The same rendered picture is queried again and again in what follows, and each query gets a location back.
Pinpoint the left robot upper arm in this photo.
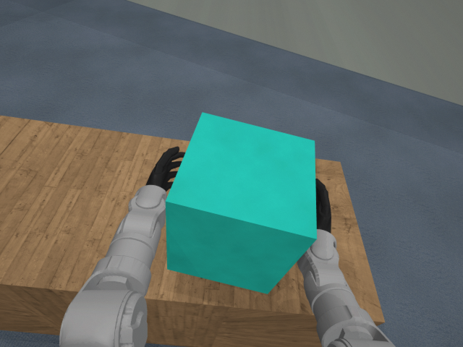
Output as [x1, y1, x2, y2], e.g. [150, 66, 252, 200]
[60, 290, 148, 347]

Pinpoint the robot right forearm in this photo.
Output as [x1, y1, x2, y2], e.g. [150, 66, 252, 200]
[297, 229, 393, 347]

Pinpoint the left robot hand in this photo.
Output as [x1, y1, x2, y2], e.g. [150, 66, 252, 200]
[146, 146, 185, 191]

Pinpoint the robot left forearm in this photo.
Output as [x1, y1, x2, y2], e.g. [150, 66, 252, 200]
[59, 185, 167, 347]

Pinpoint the carton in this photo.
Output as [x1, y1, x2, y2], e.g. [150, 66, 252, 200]
[166, 112, 317, 294]

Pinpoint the right robot hand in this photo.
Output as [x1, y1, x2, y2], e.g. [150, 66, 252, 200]
[315, 179, 331, 233]

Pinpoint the pedestal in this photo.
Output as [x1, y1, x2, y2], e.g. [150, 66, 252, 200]
[0, 116, 385, 347]

